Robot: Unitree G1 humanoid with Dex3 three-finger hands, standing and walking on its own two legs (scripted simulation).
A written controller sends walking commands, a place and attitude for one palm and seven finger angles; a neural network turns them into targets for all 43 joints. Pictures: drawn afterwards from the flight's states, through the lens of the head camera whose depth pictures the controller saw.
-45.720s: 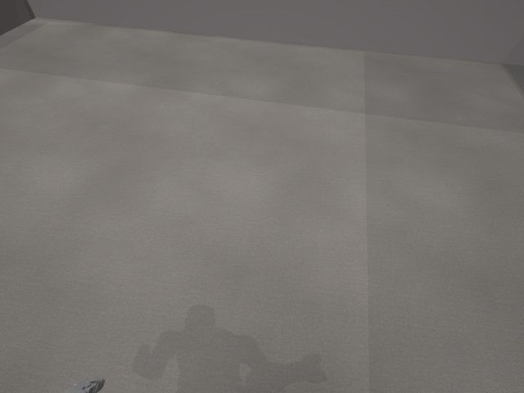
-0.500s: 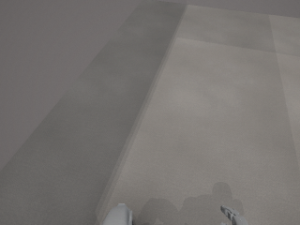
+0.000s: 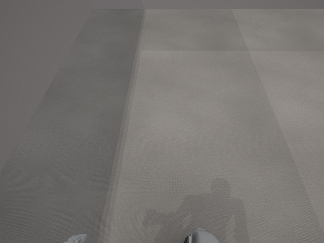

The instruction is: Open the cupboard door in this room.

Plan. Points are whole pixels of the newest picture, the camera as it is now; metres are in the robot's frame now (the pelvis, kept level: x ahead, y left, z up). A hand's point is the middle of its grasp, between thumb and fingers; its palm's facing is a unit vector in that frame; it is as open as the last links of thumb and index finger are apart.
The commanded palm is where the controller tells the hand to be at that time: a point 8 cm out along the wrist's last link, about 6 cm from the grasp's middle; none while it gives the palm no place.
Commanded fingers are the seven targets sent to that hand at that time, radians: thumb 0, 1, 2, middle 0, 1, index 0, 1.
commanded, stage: walk to a spot facing it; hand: left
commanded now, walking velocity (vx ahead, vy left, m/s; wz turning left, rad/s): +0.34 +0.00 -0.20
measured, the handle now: out of the picture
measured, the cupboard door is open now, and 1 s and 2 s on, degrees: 47 47 47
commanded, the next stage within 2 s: turn to face it in 0.16 s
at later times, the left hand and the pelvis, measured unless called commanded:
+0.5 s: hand (117, 219) +0.21 +0.15 -0.20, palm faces +0.13 -0.98 -0.15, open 7.3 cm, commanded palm none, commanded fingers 0.00 0.90 0.90 -0.20 -0.30 -0.20 -0.30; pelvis +0.23 -0.01 -0.02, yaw +6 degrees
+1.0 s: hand (119, 170) +0.35 +0.15 -0.15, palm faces +0.36 -0.88 -0.29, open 7.4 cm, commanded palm none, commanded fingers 0.00 0.90 0.90 -0.20 -0.30 -0.20 -0.30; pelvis +0.32 -0.07 +0.00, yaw +22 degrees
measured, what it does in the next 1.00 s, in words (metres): walks ahead, turning left: right foot, then left foot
